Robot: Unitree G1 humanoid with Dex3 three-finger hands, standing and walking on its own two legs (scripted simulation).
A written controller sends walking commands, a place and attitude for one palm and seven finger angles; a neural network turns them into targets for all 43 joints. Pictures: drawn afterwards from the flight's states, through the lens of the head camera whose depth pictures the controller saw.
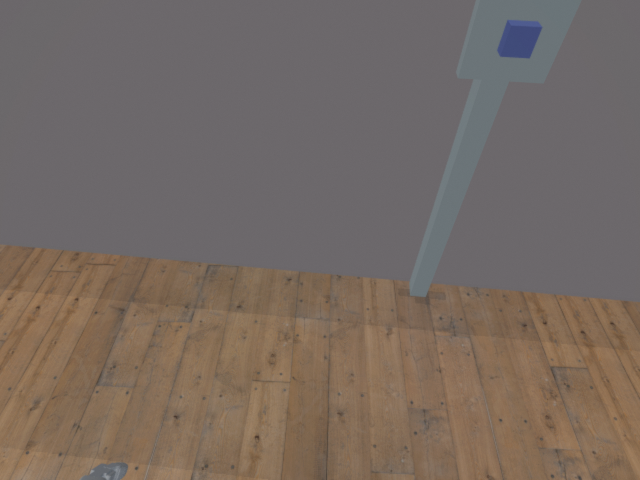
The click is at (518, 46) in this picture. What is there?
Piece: button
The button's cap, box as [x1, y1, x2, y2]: [497, 20, 541, 57]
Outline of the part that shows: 507,20 497,49 500,56 529,57 541,29 541,26 537,21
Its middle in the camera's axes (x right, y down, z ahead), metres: +0.38 -0.39 +0.75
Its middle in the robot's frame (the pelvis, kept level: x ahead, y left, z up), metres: +0.86 -0.34 +0.19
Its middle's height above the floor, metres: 0.96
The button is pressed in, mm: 0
